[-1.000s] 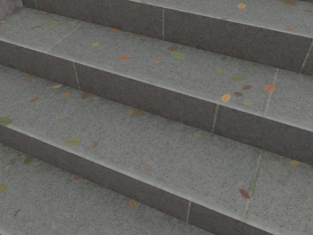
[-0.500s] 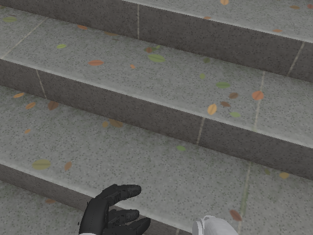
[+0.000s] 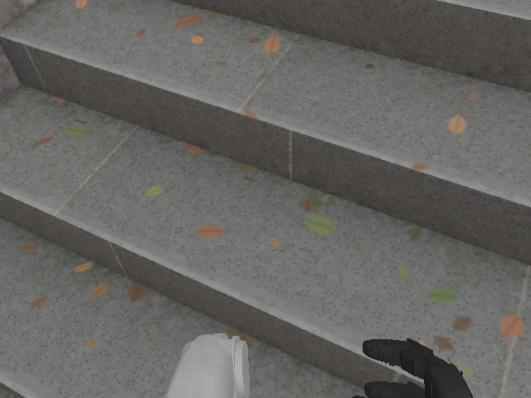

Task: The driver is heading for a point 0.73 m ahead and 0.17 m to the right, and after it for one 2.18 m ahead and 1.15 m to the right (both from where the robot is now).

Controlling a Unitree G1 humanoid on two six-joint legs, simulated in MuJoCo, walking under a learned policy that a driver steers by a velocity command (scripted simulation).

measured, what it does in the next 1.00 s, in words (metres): climbs, turning right: left foot 0.16 m higher, then right foot 0.16 m higher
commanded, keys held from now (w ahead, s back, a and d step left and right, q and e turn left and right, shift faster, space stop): w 0.12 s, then w+e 0.72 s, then e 0.16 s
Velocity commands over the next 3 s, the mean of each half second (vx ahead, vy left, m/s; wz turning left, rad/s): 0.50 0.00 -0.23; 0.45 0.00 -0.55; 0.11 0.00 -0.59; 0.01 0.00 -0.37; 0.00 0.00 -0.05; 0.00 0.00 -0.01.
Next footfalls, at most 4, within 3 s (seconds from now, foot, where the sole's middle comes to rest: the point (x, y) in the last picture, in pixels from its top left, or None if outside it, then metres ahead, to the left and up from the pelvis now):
0.10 left None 0.31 0.08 -0.61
0.66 right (382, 299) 0.56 -0.14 -0.44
1.10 left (325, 107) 0.94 -0.01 -0.28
1.70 right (397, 194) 0.69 -0.15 -0.27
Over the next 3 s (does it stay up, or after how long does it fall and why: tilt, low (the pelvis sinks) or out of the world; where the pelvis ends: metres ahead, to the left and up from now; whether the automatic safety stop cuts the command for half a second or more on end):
stays up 0.82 0.03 0.35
